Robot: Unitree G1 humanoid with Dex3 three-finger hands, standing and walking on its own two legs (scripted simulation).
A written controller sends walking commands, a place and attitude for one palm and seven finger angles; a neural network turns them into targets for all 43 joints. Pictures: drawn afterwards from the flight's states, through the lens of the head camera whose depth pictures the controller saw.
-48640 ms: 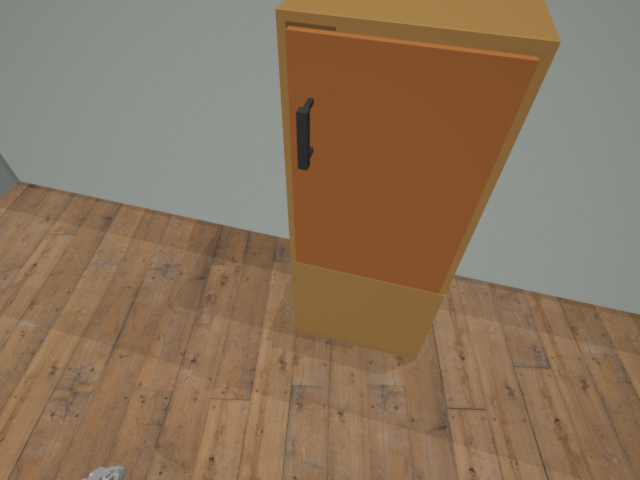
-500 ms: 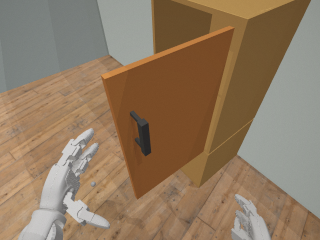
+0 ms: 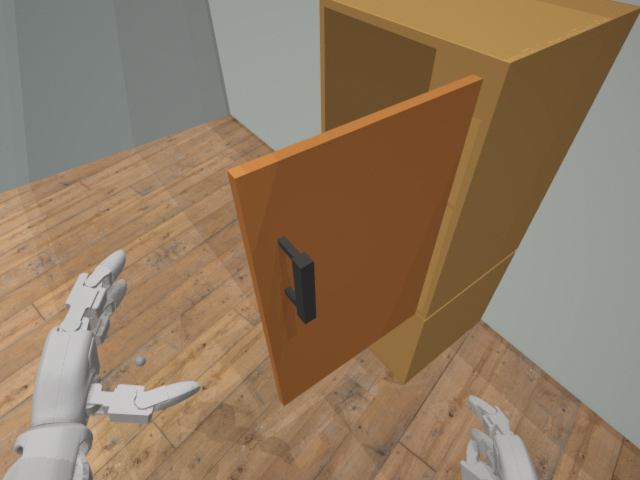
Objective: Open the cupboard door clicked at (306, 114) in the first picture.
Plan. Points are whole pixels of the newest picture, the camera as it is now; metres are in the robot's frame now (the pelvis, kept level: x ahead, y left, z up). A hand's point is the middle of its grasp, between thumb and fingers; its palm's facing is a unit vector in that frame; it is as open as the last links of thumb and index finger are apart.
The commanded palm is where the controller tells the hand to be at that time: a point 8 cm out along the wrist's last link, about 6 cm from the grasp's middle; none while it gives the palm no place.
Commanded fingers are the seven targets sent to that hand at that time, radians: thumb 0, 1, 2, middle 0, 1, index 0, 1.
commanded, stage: draw the hand back to the body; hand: left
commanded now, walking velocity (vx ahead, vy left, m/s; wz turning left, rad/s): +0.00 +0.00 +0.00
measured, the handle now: (296, 280) +0.34 +0.08 +0.07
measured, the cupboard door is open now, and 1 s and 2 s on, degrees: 88 88 88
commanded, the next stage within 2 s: step back with the hand held close in 0.80 s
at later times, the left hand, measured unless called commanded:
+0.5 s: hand (81, 319) +0.21 +0.26 +0.16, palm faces +0.46 -0.79 -0.41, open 8.3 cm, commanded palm +0.16 +0.30 +0.17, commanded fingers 0.00 0.90 0.90 -0.20 -0.30 -0.20 -0.30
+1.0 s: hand (71, 326) +0.20 +0.26 +0.17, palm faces +0.46 -0.78 -0.42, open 7.4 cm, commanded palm +0.14 +0.29 +0.18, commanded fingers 0.00 0.90 0.90 -0.20 -0.30 -0.20 -0.30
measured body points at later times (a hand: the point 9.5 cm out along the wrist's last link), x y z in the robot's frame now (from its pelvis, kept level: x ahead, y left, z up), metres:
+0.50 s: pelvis +0.02 +0.00 +0.01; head +0.01 -0.02 +0.46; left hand +0.18 +0.30 +0.18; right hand +0.21 -0.22 -0.08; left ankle -0.03 +0.10 -0.74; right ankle +0.03 -0.12 -0.74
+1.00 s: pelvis +0.00 +0.00 +0.01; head -0.01 -0.02 +0.46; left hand +0.17 +0.30 +0.19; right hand +0.19 -0.22 -0.08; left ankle -0.03 +0.10 -0.74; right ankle +0.03 -0.12 -0.74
